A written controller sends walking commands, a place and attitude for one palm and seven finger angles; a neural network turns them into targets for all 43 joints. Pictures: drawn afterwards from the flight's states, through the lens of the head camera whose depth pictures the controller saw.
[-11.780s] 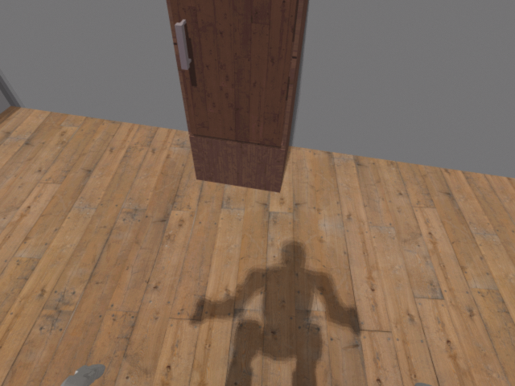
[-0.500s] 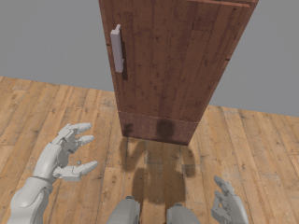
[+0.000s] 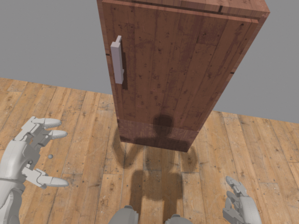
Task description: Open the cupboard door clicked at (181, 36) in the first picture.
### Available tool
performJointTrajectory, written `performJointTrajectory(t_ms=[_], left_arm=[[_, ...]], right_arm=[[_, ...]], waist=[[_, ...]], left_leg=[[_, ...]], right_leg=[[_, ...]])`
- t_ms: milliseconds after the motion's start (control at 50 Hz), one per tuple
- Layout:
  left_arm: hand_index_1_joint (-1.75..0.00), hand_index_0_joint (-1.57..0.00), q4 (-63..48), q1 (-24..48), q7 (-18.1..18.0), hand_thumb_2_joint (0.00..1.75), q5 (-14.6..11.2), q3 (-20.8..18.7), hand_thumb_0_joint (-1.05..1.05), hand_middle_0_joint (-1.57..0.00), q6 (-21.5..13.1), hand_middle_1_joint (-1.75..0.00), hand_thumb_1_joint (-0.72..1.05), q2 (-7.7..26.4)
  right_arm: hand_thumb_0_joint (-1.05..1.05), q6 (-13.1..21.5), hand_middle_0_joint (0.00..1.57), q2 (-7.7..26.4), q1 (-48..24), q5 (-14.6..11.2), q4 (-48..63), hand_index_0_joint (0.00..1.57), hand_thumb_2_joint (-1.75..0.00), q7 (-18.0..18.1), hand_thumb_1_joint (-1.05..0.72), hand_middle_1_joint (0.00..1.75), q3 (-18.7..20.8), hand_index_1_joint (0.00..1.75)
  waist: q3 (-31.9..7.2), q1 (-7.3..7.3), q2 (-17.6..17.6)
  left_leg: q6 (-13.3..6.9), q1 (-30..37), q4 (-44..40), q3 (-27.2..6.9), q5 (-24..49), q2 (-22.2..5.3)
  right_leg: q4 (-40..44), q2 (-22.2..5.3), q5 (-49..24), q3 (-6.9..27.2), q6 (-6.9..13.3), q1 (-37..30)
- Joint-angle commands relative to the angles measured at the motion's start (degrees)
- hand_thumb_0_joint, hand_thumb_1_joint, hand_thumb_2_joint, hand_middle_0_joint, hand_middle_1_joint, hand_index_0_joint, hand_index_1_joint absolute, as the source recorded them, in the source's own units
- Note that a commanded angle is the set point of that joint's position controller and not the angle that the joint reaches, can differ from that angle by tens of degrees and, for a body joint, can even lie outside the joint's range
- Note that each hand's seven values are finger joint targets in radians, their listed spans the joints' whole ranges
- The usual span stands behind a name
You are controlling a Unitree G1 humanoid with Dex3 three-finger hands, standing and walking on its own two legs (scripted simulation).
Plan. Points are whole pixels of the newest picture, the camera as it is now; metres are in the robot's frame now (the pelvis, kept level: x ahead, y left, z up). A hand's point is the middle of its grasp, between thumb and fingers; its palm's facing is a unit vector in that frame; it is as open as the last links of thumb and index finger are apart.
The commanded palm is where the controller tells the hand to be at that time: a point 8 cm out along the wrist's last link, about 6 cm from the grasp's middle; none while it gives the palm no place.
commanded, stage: raise the hand with hooked fingers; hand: left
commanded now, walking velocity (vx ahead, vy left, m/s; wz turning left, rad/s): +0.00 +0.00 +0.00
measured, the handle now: (119, 60) +0.60 +0.15 +0.06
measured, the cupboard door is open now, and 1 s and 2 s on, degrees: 0 0 0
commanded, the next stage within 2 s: move the hooked fingers beside the handle in 0.86 s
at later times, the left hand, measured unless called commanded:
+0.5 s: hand (47, 145) +0.27 +0.26 +0.07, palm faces -0.09 -1.00 -0.04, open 14.0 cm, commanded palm +0.25 +0.31 +0.07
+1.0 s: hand (47, 143) +0.28 +0.26 +0.07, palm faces -0.05 -1.00 -0.05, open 14.0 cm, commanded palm +0.26 +0.31 +0.07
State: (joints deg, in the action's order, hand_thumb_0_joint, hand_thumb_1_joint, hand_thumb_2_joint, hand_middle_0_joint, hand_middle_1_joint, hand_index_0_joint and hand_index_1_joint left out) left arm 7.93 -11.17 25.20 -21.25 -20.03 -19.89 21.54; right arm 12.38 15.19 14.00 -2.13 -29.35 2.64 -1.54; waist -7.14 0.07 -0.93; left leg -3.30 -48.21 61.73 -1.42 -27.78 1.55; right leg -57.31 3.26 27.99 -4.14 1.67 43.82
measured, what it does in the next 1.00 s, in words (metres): stands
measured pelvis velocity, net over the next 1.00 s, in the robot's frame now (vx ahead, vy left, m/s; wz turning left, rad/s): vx -0.01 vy -0.01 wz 0.00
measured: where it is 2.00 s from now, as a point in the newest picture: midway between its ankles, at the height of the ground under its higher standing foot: outside the picture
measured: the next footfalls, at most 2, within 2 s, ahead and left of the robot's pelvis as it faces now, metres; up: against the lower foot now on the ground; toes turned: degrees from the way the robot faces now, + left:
none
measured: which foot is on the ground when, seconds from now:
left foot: down 0.00-1.00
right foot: down 0.00-1.00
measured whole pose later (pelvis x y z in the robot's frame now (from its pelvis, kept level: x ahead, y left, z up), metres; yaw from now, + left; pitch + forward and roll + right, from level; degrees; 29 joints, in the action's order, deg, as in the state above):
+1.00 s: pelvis -0.01 -0.01 +0.01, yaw +0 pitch +12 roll -3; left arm 24.8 1.4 33.0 -21.5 -24.0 -17.8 25.4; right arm 10.4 15.9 16.0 -2.8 -29.8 3.0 -3.1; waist -6.4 0.7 -1.2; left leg -2.8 -44.7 57.6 -1.0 -25.3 1.2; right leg -54.1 3.5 25.8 -3.6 2.3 41.0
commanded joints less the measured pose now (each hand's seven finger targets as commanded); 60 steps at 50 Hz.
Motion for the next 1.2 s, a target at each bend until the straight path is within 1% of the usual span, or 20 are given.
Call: performJointTrajectory(t_ms=[0, 60, 120, 200, 280, 320, 360, 440, 500, 540, 600, 700, 780, 840, 940, 1020, 1060, 1120, 1140, 1180], left_arm=[[-1.2, -0.3, -2.4, 9.11, 3.08, 0.3, -0.56, -3.14, 0.0, -0.3, -0.18, -1.2, -0.5, 10.1], [-1.2, -0.3, -3.28, 12.79, 5.64, 0.3, -0.42, -4.23, 0.0, -0.3, 1.79, -1.2, -0.5, 13.43], [-1.2, -0.3, -5.63, 16.85, 5.81, 0.3, -1.5, -7.72, 0.0, -0.3, 0.72, -1.2, -0.5, 17.24], [-1.2, -0.3, -1.95, 18.73, 4.47, 0.3, -2.75, -11.43, 0.0, -0.3, -1.84, -1.2, -0.5, 19.28], [-1.2, -0.3, 6.94, 19.92, 6.16, 0.3, -1.97, -8.73, 0.0, -0.3, 0.31, -1.2, -0.5, 17.11], [-1.2, -0.3, 7.9, 21.85, 7.85, 0.3, -1.6, -8.2, 0.0, -0.3, 1.58, -1.2, -0.5, 18.16], [-1.2, -0.3, 7.72, 22.0, 8.88, 0.3, -1.37, -7.16, 0.0, -0.3, 2.32, -1.2, -0.5, 17.82], [-1.2, -0.3, 4.26, 21.55, 9.02, 0.3, -2.21, -8.73, 0.0, -0.3, 0.35, -1.2, -0.5, 19.17], [-1.2, -0.3, 3.34, 22.39, 7.18, 0.3, -2.41, -11.41, 0.0, -0.3, -1.88, -1.2, -0.5, 21.41], [-1.2, -0.3, 4.64, 21.87, 6.44, 0.3, -2.41, -11.62, 0.0, -0.3, -2.5, -1.2, -0.5, 20.57], [-1.2, -0.3, 6.44, 21.52, 6.48, 0.3, -2.25, -10.44, 0.0, -0.3, -2.06, -1.2, -0.5, 19.25], [-1.2, -0.3, 4.9, 22.89, 7.98, 0.3, -1.54, -7.79, 0.0, -0.3, -0.89, -1.2, -0.5, 18.22], [-1.2, -0.3, 5.65, 22.16, 7.8, 0.3, -1.97, -9.45, 0.0, -0.3, -1.17, -1.2, -0.5, 19.11], [-1.2, -0.3, 5.15, 23.41, 7.7, 0.3, -2.46, -10.26, 0.0, -0.3, -1.91, -1.2, -0.5, 19.55], [-1.2, -0.3, 5.75, 22.45, 8.11, 0.3, -1.94, -8.98, 0.0, -0.3, -1.32, -1.2, -0.5, 18.45], [-1.2, -0.3, 7.46, 31.0, 8.17, 0.3, -1.23, -6.32, 0.0, -0.3, -0.66, -1.2, -0.5, 17.49], [-1.2, -0.3, 9.76, 33.62, 7.68, 0.3, -0.91, -6.95, 0.0, -0.3, -0.59, -1.2, -0.5, 18.3], [-1.2, -0.3, 12.21, 38.05, 7.32, 0.3, 0.11, -6.08, 0.0, -0.3, -0.69, -1.2, -0.5, 18.51], [-1.2, -0.3, 12.99, 40.2, 6.93, 0.3, 0.72, -7.55, 0.0, -0.3, -0.84, -1.2, -0.5, 21.04], [-1.2, -0.3, 14.23, 42.18, 6.42, 0.3, 1.53, -6.95, 0.0, -0.3, -0.78, -1.2, -0.5, 20.91]], right_arm=[[0.0, 1.07, 0.2, 9.73, 1.46, -0.72, 7.37, 0.2, -0.9, 0.94, -0.9, 0.3, 3.72, 0.3], [0.0, 0.77, 0.2, 9.94, 0.87, -1.02, 8.48, 0.2, -0.9, 1.34, -0.9, 0.3, 3.51, 0.3], [0.0, 0.71, 0.2, 9.59, 0.33, -0.73, 8.59, 0.2, -0.9, 1.65, -0.9, 0.3, 3.02, 0.3], [0.0, 0.49, 0.2, 9.18, 0.1, -0.35, 7.74, 0.2, -0.9, 1.78, -0.9, 0.3, 2.48, 0.3], [0.0, -0.27, 0.2, 9.63, 0.53, -0.93, 7.36, 0.2, -0.9, 1.84, -0.9, 0.3, 2.3, 0.3], [0.0, -0.34, 0.2, 10.01, 0.75, -1.17, 7.69, 0.2, -0.9, 1.87, -0.9, 0.3, 2.33, 0.3], [0.0, -0.14, 0.2, 10.11, 1.14, -1.37, 8.05, 0.2, -0.9, 1.9, -0.9, 0.3, 2.6, 0.3], [0.0, 0.66, 0.2, 9.97, 1.44, -1.0, 7.99, 0.2, -0.9, 1.43, -0.9, 0.3, 2.83, 0.3], [0.0, 0.9, 0.2, 10.09, 1.55, -0.58, 7.65, 0.2, -0.9, 1.21, -0.9, 0.3, 2.87, 0.3], [0.0, 0.76, 0.2, 9.75, 1.6, -0.64, 7.44, 0.2, -0.9, 1.05, -0.9, 0.3, 2.81, 0.3], [0.0, 0.6, 0.2, 9.95, 1.9, -0.7, 7.5, 0.2, -0.9, 1.12, -0.9, 0.3, 2.87, 0.3], [0.0, 0.75, 0.2, 9.97, 1.95, -0.87, 7.7, 0.2, -0.9, 1.19, -0.9, 0.3, 2.9, 0.3], [0.0, 0.82, 0.2, 9.97, 1.66, -0.91, 7.66, 0.2, -0.9, 1.37, -0.9, 0.3, 2.86, 0.3], [0.0, 0.79, 0.2, 9.78, 1.45, -0.85, 7.35, 0.2, -0.9, 1.43, -0.9, 0.3, 2.69, 0.3], [0.0, 0.72, 0.2, 9.78, 1.75, -0.83, 7.31, 0.2, -0.9, 1.29, -0.9, 0.3, 2.83, 0.3], [0.0, 0.47, 0.2, 10.15, 2.02, -0.86, 6.17, 0.2, -0.9, 1.86, -0.9, 0.3, 2.57, 0.3], [0.0, 0.22, 0.2, 10.32, 2.33, -0.79, 5.71, 0.2, -0.9, 2.22, -0.9, 0.3, 2.57, 0.3], [0.0, -0.25, 0.2, 10.2, 2.53, -0.69, 5.21, 0.2, -0.9, 2.34, -0.9, 0.3, 2.32, 0.3], [0.0, -0.51, 0.2, 10.55, 2.71, -0.74, 4.84, 0.2, -0.9, 2.49, -0.9, 0.3, 2.39, 0.3], [0.0, -0.9, 0.2, 10.31, 2.75, -0.75, 4.86, 0.2, -0.9, 2.39, -0.9, 0.3, 2.3, 0.3]], waist=[[-12.26, 1.73, -4.56], [-15.65, 1.27, -5.37], [-17.18, 0.54, -6.3], [-13.78, -0.08, -6.06], [-9.92, 1.06, -4.71], [-11.44, 0.8, -6.23], [-12.72, 0.89, -5.18], [-14.46, 0.43, -4.91], [-13.18, 0.0, -5.99], [-12.53, 0.14, -6.19], [-11.83, 0.51, -4.35], [-13.19, 1.1, -6.74], [-12.55, 1.01, -3.81], [-13.42, 0.71, -5.79], [-14.36, 0.87, -5.12], [-12.23, 2.65, -5.44], [-12.48, 2.78, -3.58], [-13.65, 2.72, -4.61], [-14.01, 2.79, -4.7], [-15.0, 2.54, -6.48]], left_leg=[[3.48, 14.28, -9.45, -3.71, 21.31, -2.1], [2.72, 16.0, -10.68, -3.5, 19.79, -1.94], [2.71, 17.67, -11.17, -3.56, 20.28, -1.92], [2.75, 15.62, -12.0, -3.5, 16.97, -1.75], [2.05, 12.46, -13.3, -3.0, 10.71, -1.6], [1.86, 13.55, -13.35, -2.69, 12.02, -1.48], [1.61, 14.95, -13.8, -2.91, 12.93, -1.58], [1.52, 15.96, -13.36, -2.91, 15.71, -1.58], [1.92, 15.76, -13.56, -3.2, 15.52, -1.63], [2.0, 15.4, -14.05, -2.99, 13.82, -1.62], [1.65, 14.29, -13.79, -2.76, 13.56, -1.56], [1.57, 16.39, -13.57, -2.83, 15.38, -1.61], [1.47, 15.27, -13.85, -3.02, 13.95, -1.65], [1.68, 15.5, -13.24, -2.57, 14.9, -1.47], [1.81, 16.34, -12.8, -2.6, 17.44, -1.64], [1.75, 15.49, -12.42, -3.19, 14.28, -1.82], [1.47, 14.13, -12.14, -3.02, 12.51, -1.71], [1.45, 13.87, -11.65, -2.88, 11.93, -1.61], [1.49, 13.8, -11.58, -2.95, 12.11, -1.84], [1.54, 14.37, -11.76, -2.88, 11.9, -1.74]], right_leg=[[6.11, -0.08, -14.71, 0.65, 0.71, -2.52], [7.68, -0.51, -14.13, 1.22, 0.56, -5.06], [7.99, -0.15, -14.11, 1.51, 1.02, -6.29], [8.58, 0.19, -11.35, 1.71, 1.36, -6.41], [10.6, -0.42, -6.97, 2.33, 0.8, -5.46], [10.87, -0.52, -8.31, 2.77, 1.04, -6.69], [11.28, -0.55, -8.96, 2.69, 0.87, -6.95], [10.96, -0.33, -11.21, 2.93, 1.01, -8.14], [10.12, 0.04, -10.32, 2.49, 1.38, -7.14], [10.24, -0.19, -8.99, 2.44, 1.1, -6.84], [10.47, -0.14, -9.49, 2.77, 1.01, -7.43], [10.46, -0.21, -11.29, 2.81, 1.03, -7.06], [10.87, -0.31, -10.29, 2.75, 0.65, -7.16], [10.38, -0.4, -11.29, 3.08, 0.78, -7.59], [9.8, -0.39, -13.73, 2.71, 0.61, -7.34], [9.77, -0.32, -10.98, 2.7, 0.7, -4.24], [10.01, -0.54, -9.65, 3.14, 0.47, -4.48], [9.57, -0.62, -8.94, 3.61, 0.7, -4.26], [9.38, -0.71, -9.09, 3.63, 0.69, -4.22], [9.28, -0.87, -8.7, 3.73, 0.67, -3.94]])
